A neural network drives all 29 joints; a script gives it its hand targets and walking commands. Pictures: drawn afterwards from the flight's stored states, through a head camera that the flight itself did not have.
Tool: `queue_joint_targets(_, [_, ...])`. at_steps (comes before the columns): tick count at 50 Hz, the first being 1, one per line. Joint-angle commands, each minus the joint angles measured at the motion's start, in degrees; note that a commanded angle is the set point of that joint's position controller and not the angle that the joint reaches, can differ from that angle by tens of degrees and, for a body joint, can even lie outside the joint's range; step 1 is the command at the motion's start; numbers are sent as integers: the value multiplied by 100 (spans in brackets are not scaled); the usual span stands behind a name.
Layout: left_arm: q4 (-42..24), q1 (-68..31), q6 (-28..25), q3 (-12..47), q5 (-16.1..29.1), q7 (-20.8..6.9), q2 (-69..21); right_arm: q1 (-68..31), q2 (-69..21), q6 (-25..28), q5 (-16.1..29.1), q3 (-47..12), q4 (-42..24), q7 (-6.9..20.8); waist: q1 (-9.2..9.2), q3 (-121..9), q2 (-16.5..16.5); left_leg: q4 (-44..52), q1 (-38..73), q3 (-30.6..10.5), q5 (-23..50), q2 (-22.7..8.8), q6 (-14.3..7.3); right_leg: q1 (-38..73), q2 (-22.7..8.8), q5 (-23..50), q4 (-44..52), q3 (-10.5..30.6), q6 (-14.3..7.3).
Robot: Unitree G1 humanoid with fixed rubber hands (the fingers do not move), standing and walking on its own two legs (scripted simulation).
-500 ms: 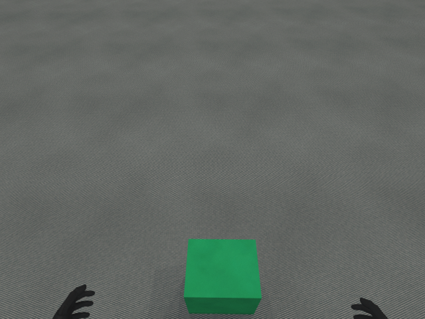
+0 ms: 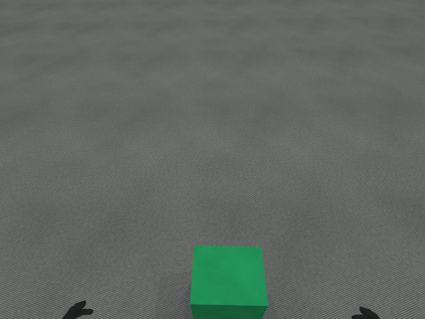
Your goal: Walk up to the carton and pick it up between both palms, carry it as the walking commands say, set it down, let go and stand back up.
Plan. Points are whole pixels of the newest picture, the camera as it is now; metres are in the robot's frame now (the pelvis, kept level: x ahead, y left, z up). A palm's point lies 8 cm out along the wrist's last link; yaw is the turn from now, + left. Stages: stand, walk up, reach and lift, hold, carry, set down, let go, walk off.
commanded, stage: stand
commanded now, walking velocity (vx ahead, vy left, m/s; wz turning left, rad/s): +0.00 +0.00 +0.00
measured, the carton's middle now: (227, 284) +0.41 -0.04 -0.65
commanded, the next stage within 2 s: none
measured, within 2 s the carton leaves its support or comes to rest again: neither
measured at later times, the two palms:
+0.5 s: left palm out of the picture +0.07 +0.30 -0.09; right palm out of the picture +0.06 -0.31 -0.10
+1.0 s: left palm out of the picture +0.07 +0.30 -0.09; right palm out of the picture +0.06 -0.32 -0.10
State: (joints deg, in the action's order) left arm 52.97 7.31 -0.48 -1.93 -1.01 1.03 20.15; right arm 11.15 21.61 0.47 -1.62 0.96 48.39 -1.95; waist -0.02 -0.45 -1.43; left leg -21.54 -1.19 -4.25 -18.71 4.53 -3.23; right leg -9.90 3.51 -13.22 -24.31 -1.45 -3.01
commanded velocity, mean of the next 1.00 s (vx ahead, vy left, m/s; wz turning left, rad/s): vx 0.00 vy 0.00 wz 0.00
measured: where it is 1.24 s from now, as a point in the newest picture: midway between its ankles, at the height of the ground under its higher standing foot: outside the picture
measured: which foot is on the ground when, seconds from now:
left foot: down 0.00-1.00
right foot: down 0.00-1.00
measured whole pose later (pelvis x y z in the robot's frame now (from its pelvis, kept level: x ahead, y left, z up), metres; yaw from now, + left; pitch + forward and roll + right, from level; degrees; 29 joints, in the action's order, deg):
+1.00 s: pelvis -0.02 -0.01 +0.01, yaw +0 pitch -2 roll +0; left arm 61.8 5.2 -1.4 -0.7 -0.3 0.9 22.0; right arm 9.4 22.7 1.1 -1.0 -0.2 57.5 -1.2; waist 0.2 0.7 -1.2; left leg -17.0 -0.1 -4.1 -14.4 3.8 -2.7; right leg -8.1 4.0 -7.9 -18.1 -1.2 -3.7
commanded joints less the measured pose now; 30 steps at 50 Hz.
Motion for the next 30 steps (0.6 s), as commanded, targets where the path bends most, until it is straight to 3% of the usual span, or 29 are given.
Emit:
queue_joint_targets(1, [-203, -258, -76, -160, 9, 23, 913, -145, 932, 76, 5, 210, -191, -16, 3, -134, 39, 342, -677, -777, 2192, -1037, 403, 742, -946, 1770, 155, 1053, 23])
queue_joint_targets(17, [244, -332, -117, -91, 31, 14, 1056, -232, 975, 93, 26, 160, 269, 35, 28, 74, 92, 644, -768, -779, 1219, -1007, 208, 708, -1010, 1176, 592, 1168, 48])
queue_joint_targets(30, [470, -373, -137, -73, 51, 10, 1128, -254, 1005, 106, 46, 111, 489, 47, 30, 67, 102, 700, -744, -767, 1141, -1021, 156, 737, -1039, 1185, 713, 1201, 59])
